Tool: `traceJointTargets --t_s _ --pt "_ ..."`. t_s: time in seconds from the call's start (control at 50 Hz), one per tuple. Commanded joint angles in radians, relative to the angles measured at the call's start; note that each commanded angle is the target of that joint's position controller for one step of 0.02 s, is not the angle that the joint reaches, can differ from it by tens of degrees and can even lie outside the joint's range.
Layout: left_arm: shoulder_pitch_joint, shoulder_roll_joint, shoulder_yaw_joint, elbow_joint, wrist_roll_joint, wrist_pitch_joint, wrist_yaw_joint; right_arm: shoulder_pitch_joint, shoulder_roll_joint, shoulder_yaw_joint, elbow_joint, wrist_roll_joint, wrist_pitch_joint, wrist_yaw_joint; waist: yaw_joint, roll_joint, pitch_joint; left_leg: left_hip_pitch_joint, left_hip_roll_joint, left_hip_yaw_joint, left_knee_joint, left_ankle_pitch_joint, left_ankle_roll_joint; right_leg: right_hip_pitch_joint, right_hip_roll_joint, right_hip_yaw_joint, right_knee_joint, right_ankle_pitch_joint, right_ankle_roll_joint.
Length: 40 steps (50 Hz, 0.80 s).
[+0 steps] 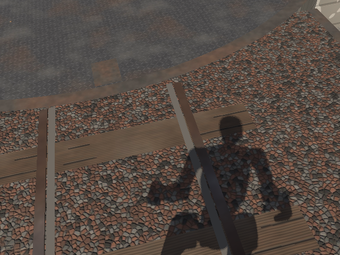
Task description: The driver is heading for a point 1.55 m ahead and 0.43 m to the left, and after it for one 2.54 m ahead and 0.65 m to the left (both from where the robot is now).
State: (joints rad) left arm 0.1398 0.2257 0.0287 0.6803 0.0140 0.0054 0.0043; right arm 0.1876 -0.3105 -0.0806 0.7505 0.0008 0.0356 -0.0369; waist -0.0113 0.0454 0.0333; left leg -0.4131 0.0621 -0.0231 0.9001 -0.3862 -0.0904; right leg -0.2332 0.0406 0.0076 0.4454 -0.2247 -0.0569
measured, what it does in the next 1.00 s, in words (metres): steps on the spot: left foot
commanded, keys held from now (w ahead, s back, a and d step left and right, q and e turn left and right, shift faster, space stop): no key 0.88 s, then w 0.12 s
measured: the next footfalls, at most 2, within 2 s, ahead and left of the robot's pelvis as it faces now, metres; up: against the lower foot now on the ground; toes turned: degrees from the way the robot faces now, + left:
left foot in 0.12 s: +0.03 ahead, +0.15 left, +0.00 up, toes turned +0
right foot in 1.56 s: +0.41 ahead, -0.08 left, +0.00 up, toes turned -2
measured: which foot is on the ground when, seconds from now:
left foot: up 0.00-0.10, down 0.12-1.00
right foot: down 0.00-1.00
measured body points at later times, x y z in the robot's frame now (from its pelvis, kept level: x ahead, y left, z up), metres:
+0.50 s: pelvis +0.00 +0.02 +0.00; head +0.01 +0.02 +0.44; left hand +0.11 +0.28 -0.13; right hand +0.10 -0.24 -0.13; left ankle -0.01 +0.15 -0.74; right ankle +0.00 -0.09 -0.74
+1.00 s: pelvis +0.01 +0.03 -0.01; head +0.01 +0.03 +0.44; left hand +0.06 +0.29 -0.15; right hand +0.05 -0.24 -0.15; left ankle -0.01 +0.15 -0.74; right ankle +0.00 -0.09 -0.74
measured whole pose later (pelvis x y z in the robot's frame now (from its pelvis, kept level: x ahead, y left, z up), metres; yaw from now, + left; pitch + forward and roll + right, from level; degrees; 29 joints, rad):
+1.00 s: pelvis +0.01 +0.03 -0.01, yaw +0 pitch -1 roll +0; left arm 0.21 0.23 0.04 1.05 -0.01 0.00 0.03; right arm 0.25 -0.24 -0.02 1.03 0.01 -0.02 -0.04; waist 0.00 0.00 0.01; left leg -0.20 0.01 -0.02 0.56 -0.40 0.01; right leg -0.22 0.02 0.02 0.55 -0.35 -0.04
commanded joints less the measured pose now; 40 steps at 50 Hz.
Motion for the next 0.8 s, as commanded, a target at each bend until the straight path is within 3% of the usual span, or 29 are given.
traceJointTargets --t_s 0.02,0.08,0.12,0.14,0.16,0.18,0.2,0.24,0.46,0.8 --pt "-0.024 0.152 0.040 -0.040 0.002 -0.010 0.005 -0.041 -0.047 -0.001 -0.064 0.000 -0.014 -0.001 0.028 -0.178 -0.086 0.047 0.008 -0.006 -0.148 -0.013 -0.002 0.088 -0.237 0.200 -0.113 0.294 -0.166" --pt "-0.036 0.143 0.033 -0.015 -0.004 -0.007 0.001 -0.014 -0.052 0.001 -0.043 0.004 -0.020 0.001 0.017 -0.170 -0.067 0.129 -0.003 0.002 -0.321 0.037 0.012 0.060 -0.236 0.238 -0.107 0.197 -0.162" --pt "-0.021 0.121 0.024 0.011 -0.012 -0.012 0.000 0.025 -0.055 0.007 -0.020 -0.014 -0.030 0.004 -0.013 -0.120 -0.064 0.274 0.005 -0.013 -0.516 0.295 0.041 -0.002 -0.197 0.220 -0.097 0.126 -0.098" --pt "0.006 0.110 0.020 0.024 0.002 -0.020 -0.003 0.035 -0.095 0.004 -0.021 -0.022 -0.034 0.003 0.003 -0.068 -0.081 0.340 0.062 -0.072 -0.507 0.454 0.061 -0.032 -0.158 0.193 -0.075 0.068 -0.052" --pt "0.044 0.124 0.029 0.026 0.006 -0.027 -0.010 0.021 -0.158 -0.013 -0.006 -0.009 -0.035 0.003 0.057 0.040 -0.079 0.318 0.063 -0.052 -0.439 0.426 0.097 -0.036 -0.096 0.133 -0.085 0.028 -0.020" --pt "-0.005 0.133 0.028 0.032 0.008 -0.026 -0.009 0.011 -0.110 -0.008 -0.002 -0.002 -0.038 0.012 0.017 0.036 -0.077 0.246 0.041 -0.043 -0.453 0.300 0.112 0.020 -0.066 0.094 -0.060 0.002 0.007" --pt "-0.039 0.133 0.030 0.032 0.003 -0.021 -0.006 0.002 -0.073 0.004 0.002 -0.010 -0.043 0.016 0.008 0.023 -0.061 0.215 0.033 -0.042 -0.472 0.252 0.102 0.035 -0.063 0.087 -0.043 -0.005 0.011" --pt "-0.045 0.114 0.028 0.041 -0.001 -0.007 0.003 -0.012 -0.054 0.012 0.010 -0.016 -0.053 0.015 0.010 0.031 -0.045 0.201 0.024 -0.036 -0.485 0.258 0.081 0.034 -0.067 0.089 -0.033 0.035 0.003" --pt "0.006 0.111 0.036 0.152 -0.007 0.001 0.017 0.016 -0.053 0.024 0.087 -0.009 -0.061 0.001 0.008 -0.044 -0.025 0.207 0.003 -0.023 -0.484 0.249 0.084 0.052 -0.066 0.077 -0.030 0.108 0.017" --pt "0.027 0.113 0.030 0.301 -0.013 0.001 0.030 0.032 -0.035 0.038 0.211 -0.007 -0.055 -0.004 0.011 -0.042 -0.010 0.211 -0.024 -0.003 -0.503 0.247 0.086 0.067 -0.065 0.062 -0.040 0.132 0.024"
